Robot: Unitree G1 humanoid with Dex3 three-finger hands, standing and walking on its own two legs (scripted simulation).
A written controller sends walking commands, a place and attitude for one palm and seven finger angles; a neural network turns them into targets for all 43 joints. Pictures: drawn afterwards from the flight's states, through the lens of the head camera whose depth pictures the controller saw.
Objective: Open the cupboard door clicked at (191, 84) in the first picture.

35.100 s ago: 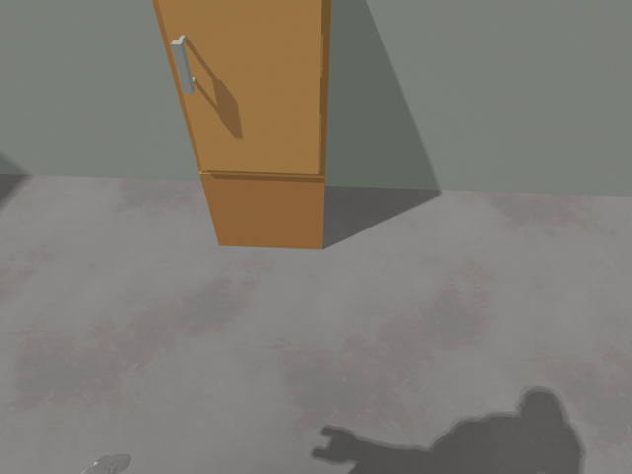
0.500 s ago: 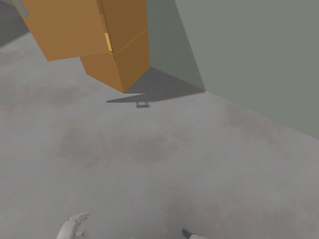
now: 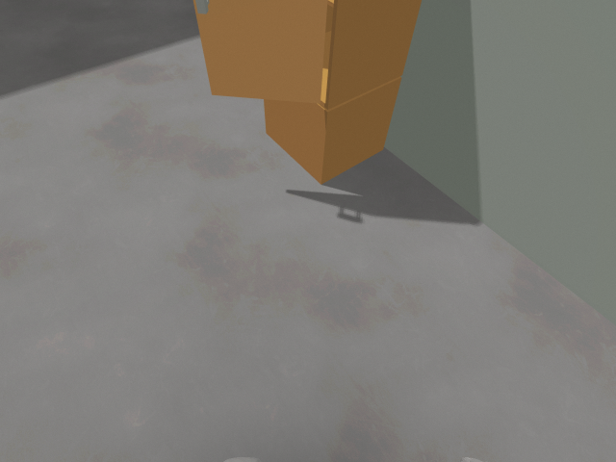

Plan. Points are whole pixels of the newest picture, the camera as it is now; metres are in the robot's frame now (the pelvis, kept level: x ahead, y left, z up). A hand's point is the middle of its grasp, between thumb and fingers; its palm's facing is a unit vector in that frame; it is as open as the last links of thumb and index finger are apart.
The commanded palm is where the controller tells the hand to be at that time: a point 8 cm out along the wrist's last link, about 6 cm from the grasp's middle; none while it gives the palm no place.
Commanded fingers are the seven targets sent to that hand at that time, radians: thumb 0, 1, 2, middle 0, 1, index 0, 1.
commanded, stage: take the last steps up to it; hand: left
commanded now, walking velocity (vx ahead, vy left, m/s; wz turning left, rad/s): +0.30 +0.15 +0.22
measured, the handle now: out of the picture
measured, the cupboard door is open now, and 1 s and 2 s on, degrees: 47 47 47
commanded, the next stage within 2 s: come to a stop and stand still in 1.80 s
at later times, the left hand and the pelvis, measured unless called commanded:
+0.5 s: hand (182, 387) +0.22 +0.22 -0.16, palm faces +0.00 -0.98 -0.18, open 7.4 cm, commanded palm none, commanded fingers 0.00 0.90 0.90 -0.20 -0.30 -0.20 -0.30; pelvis +0.12 +0.04 +0.00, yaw +3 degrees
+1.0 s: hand (182, 386) +0.22 +0.22 -0.15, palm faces +0.19 -0.96 -0.20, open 7.3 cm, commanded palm none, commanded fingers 0.00 0.90 0.90 -0.20 -0.30 -0.20 -0.30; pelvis +0.30 +0.06 +0.01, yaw +6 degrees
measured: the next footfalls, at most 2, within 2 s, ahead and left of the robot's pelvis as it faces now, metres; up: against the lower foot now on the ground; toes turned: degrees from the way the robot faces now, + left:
left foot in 0.02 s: +0.03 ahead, +0.10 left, +0.00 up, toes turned +5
right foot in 0.58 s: +0.27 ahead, -0.05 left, +0.00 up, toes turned -4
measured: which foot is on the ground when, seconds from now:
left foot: up 0.00-0.00, down 0.02-0.60, up 0.62-1.00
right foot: down 0.00-0.04, up 0.06-0.56, down 0.58-1.00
